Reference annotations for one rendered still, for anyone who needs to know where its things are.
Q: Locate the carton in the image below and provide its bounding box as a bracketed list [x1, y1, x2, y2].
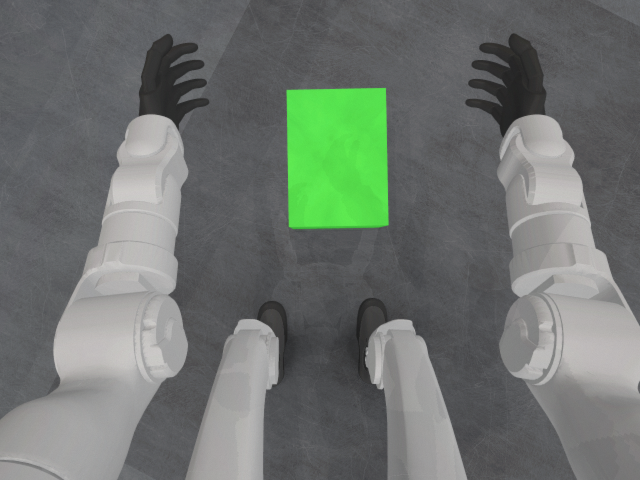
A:
[287, 88, 389, 229]

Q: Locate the left robot upper arm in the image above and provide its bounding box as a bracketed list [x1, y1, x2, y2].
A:
[0, 290, 188, 480]

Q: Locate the right robot thigh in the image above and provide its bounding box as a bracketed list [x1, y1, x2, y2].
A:
[370, 329, 467, 480]

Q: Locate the left robot forearm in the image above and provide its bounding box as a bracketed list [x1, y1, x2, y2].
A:
[53, 114, 188, 377]

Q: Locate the robot right hand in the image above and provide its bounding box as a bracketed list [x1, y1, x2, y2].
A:
[465, 33, 547, 138]

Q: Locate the right robot upper arm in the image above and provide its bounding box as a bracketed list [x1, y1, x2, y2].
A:
[499, 292, 640, 480]

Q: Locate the robot left shin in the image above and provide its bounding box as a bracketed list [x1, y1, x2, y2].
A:
[222, 319, 276, 356]

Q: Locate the robot left hand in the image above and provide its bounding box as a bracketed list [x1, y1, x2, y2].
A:
[139, 34, 209, 131]

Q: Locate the right robot forearm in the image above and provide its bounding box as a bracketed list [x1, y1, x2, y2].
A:
[497, 114, 640, 328]

